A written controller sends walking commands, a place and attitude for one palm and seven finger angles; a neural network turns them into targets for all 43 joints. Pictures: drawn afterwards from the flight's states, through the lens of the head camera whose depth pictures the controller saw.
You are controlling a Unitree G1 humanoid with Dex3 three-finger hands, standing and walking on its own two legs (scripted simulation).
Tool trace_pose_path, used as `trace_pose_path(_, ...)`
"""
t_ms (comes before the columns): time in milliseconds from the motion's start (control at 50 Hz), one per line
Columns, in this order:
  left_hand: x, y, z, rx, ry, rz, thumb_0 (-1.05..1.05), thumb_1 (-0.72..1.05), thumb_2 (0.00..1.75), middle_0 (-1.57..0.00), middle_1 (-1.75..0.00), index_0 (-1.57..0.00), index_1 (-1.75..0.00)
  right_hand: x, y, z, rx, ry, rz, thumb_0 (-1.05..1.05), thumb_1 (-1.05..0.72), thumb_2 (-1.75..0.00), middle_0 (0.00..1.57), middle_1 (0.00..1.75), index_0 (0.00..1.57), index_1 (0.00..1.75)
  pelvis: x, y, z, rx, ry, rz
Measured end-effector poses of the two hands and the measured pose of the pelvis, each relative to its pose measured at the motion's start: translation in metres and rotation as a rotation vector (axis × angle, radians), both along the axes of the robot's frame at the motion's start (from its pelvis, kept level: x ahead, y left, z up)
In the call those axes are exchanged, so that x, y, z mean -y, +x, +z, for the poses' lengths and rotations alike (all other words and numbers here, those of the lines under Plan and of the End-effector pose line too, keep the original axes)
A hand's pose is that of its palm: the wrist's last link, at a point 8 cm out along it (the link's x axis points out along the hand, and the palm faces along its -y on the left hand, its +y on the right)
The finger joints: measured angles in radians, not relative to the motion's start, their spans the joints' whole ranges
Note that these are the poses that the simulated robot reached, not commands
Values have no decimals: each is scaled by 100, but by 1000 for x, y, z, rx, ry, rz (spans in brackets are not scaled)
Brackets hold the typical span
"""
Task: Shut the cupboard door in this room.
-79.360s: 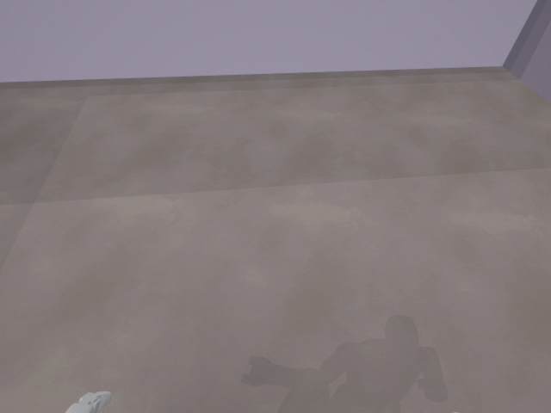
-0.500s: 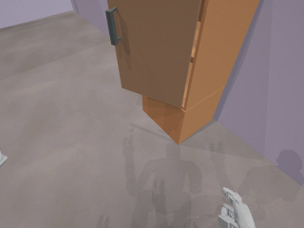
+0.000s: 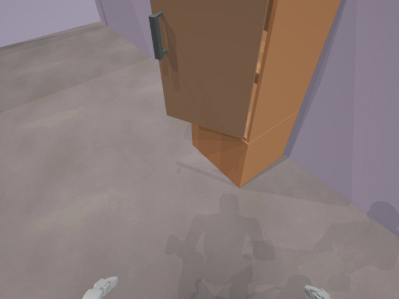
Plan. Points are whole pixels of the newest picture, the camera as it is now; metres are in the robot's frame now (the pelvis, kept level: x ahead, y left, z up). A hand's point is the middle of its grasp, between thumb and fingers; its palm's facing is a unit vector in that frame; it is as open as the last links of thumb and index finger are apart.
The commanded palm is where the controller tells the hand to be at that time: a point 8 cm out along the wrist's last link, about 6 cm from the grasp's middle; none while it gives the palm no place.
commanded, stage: let the arm hang, fingers relaxed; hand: left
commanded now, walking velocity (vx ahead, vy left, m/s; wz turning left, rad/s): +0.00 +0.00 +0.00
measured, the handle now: (159, 36) +0.98 +0.17 +0.08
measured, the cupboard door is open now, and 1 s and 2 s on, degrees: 26 26 26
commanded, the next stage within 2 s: look to check the result in 0.84 s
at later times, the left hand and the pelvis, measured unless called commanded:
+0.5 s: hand out of the picture -0.06 +0.18 -0.16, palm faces +0.02 -0.98 -0.21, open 7.3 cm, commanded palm none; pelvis -0.01 +0.00 +0.01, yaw -1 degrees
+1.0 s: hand out of the picture -0.02 +0.15 -0.16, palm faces +0.02 -0.99 -0.16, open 7.3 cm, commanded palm none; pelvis +0.00 +0.00 +0.01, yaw -1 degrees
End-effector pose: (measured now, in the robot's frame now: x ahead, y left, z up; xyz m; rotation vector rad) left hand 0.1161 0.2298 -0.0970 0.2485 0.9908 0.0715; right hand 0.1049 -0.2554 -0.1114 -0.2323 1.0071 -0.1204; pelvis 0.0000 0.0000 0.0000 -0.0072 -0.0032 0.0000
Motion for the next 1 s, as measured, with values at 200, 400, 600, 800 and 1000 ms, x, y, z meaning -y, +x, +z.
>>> trace_pose_path(200, -3, -142, -41, -400, -35, 180, -2, 97, 90, -21, -30, -21, -30, -16, -105, -12, -363, 7, -68, 1, -90, -90, 20, 30, 20, 30, 5, -7, 8, 16, -18, 18)
trace_pose_path(400, -6, -189, -29, -539, -4, 206, 0, 92, 90, -20, -30, -20, -30, -37, -133, -25, -409, 74, -135, 1, -90, -90, 20, 30, 20, 30, -3, -8, 11, 25, -11, -4)
trace_pose_path(600, 14, -159, -36, -459, -47, 177, 0, 91, 90, -20, -30, -20, -30, -49, -130, -28, -384, 108, -155, 1, -90, -90, 20, 30, 20, 30, -3, -6, 12, 31, -1, -15)
trace_pose_path(800, 33, -137, -40, -421, -89, 152, 0, 91, 90, -20, -30, -20, -30, -48, -137, -25, -402, 106, -177, 0, -90, -90, 20, 30, 20, 30, 1, -2, 13, 29, 0, -18)
trace_pose_path(1000, 30, -142, -39, -456, -73, 166, 0, 91, 90, -20, -30, -20, -30, -46, -144, -24, -444, 104, -184, 0, -90, -90, 20, 30, 20, 30, 5, 2, 13, 29, 0, -15)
